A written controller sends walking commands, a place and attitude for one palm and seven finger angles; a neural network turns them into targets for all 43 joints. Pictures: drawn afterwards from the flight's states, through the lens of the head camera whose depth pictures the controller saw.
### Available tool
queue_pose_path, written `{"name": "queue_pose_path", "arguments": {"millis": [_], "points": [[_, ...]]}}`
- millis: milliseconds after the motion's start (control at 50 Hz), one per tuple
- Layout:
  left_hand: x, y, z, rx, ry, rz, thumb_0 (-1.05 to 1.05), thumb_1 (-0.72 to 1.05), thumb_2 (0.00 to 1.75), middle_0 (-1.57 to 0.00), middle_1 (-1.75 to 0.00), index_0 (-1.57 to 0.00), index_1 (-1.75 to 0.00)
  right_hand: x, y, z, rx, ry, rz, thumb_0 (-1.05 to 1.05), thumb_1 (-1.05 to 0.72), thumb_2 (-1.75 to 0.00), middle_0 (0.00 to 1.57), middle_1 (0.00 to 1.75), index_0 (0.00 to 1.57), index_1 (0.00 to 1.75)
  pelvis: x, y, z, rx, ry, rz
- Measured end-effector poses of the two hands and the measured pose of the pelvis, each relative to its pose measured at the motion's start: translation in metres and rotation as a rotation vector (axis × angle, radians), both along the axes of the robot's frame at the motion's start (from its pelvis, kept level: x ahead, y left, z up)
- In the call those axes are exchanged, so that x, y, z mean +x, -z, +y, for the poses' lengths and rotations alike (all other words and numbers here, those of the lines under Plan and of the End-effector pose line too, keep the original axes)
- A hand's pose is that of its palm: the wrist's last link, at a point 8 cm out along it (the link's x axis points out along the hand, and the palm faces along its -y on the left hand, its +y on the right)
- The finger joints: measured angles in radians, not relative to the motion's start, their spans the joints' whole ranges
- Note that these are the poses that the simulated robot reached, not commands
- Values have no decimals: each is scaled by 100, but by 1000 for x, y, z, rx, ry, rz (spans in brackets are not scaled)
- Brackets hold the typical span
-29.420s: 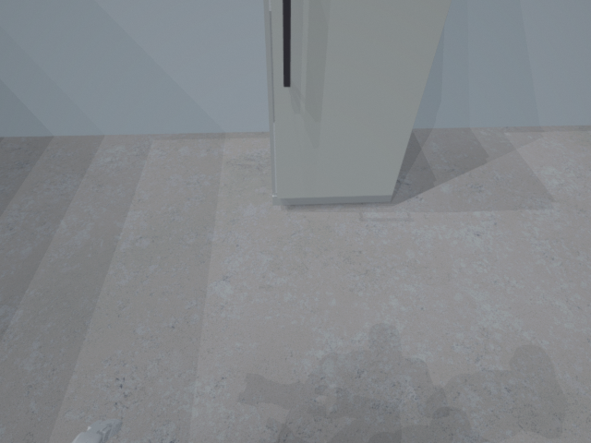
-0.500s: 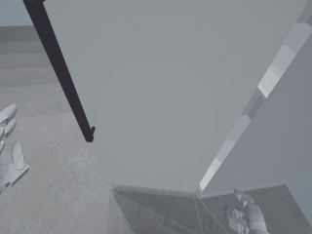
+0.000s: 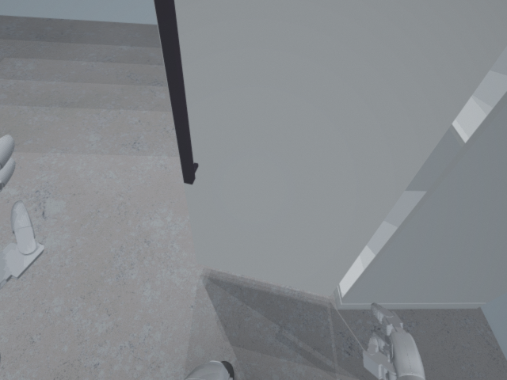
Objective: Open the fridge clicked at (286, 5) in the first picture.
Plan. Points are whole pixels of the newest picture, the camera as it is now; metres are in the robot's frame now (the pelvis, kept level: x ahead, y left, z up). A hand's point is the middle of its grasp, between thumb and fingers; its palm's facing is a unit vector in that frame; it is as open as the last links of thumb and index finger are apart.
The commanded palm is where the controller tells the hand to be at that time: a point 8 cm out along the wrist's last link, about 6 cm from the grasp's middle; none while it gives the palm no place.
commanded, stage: step back with the hand held close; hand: left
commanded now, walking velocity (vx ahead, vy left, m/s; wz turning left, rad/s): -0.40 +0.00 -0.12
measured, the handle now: (182, 95) +0.57 +0.21 +0.13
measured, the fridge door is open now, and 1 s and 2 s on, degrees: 76 76 76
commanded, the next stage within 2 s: stop stepping back and stand still in 0.16 s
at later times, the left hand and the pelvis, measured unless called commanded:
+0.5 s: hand (4, 308) +0.14 +0.25 +0.18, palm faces +0.32 -0.84 -0.45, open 7.4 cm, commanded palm +0.09 +0.30 +0.19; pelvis -0.08 +0.01 +0.01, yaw -6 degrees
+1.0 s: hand (18, 314) +0.14 +0.25 +0.17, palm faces +0.32 -0.84 -0.44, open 7.4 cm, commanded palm +0.10 +0.28 +0.19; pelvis -0.08 +0.01 +0.00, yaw -8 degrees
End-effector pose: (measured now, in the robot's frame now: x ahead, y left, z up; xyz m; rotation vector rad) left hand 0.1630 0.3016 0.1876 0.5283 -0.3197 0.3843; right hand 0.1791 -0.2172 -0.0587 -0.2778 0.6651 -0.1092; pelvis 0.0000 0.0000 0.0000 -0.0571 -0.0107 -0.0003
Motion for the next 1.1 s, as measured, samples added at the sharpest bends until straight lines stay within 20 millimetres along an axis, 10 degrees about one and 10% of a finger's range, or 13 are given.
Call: {"name": "queue_pose_path", "arguments": {"millis": [300,660,1100], "points": [[-21,8,31,-17,23,-3,1,89,90,-21,-30,-21,-30,-80,-5,-4,-52,101,65,2,-90,-90,20,30,20,30,-49,-3,22,-18,36,21],[-61,2,1,-30,89,-2,1,88,90,-21,-30,-22,-30,-154,21,-17,15,189,73,2,-90,-90,21,30,20,30,-78,6,12,24,122,0],[-50,4,-5,-31,76,36,1,89,90,-21,-30,-22,-30,-152,14,-23,22,203,43,2,-90,-90,20,30,20,30,-88,0,9,48,133,-12]]}}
